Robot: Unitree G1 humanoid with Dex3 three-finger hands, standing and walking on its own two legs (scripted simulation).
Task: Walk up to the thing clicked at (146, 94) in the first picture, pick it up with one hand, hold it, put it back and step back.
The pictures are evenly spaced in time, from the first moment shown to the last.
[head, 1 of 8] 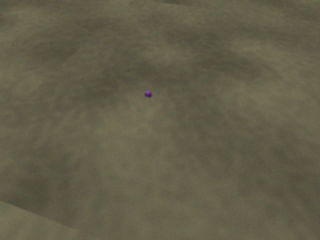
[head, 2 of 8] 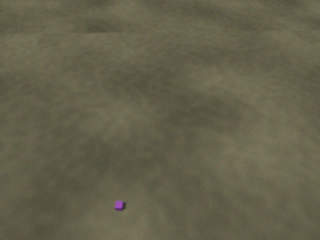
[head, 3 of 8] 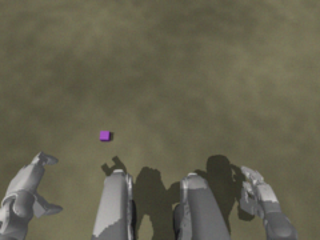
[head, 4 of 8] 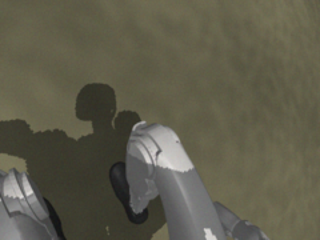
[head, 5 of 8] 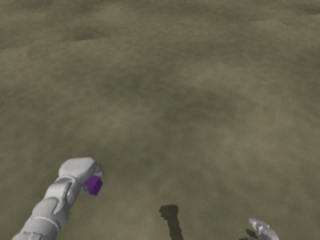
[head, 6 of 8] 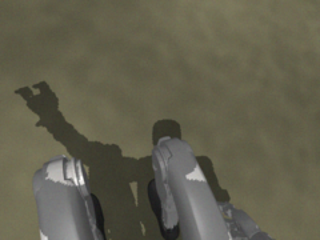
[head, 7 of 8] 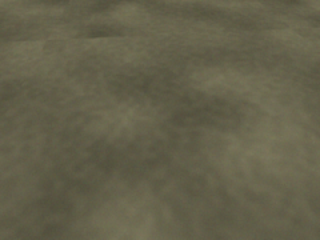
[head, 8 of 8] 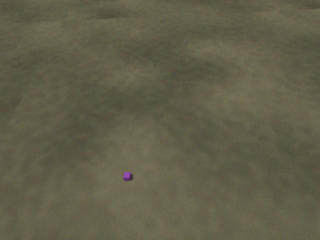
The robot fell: no
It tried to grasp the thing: yes
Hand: left
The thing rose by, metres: 0.65
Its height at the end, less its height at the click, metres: +0.00
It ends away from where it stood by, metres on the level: 0.42
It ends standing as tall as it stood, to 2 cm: yes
